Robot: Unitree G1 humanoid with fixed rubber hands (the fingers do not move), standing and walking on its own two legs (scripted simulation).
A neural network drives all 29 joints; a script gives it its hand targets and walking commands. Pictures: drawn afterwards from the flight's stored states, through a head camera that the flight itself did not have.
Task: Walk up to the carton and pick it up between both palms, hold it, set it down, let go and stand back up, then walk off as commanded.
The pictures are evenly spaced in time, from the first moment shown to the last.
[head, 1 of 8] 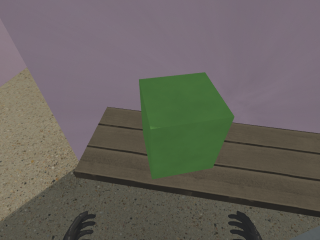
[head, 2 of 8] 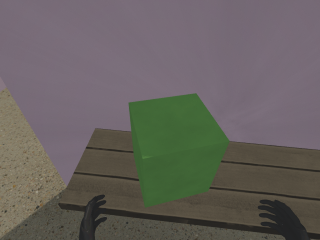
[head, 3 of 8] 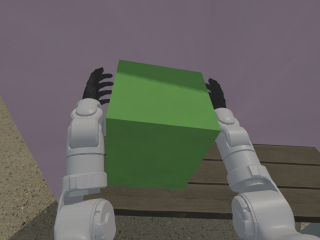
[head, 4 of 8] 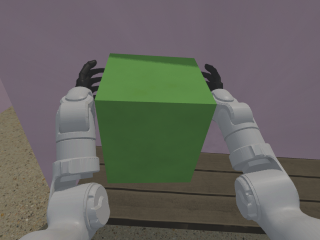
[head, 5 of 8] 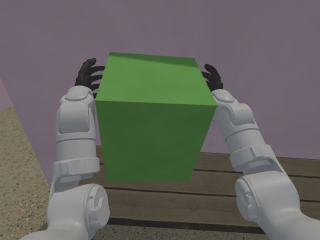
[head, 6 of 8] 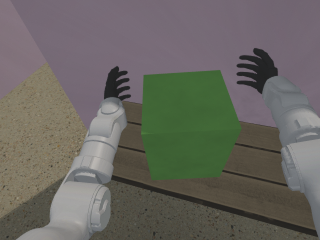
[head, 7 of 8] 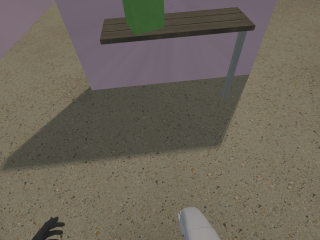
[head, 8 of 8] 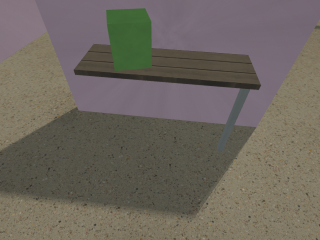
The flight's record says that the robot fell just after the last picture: no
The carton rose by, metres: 0.23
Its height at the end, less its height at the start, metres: +0.00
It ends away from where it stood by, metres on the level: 0.02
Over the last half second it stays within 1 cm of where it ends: yes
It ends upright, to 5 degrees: yes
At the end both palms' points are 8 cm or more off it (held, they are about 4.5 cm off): yes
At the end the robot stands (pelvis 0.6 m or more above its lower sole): yes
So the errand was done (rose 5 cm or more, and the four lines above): yes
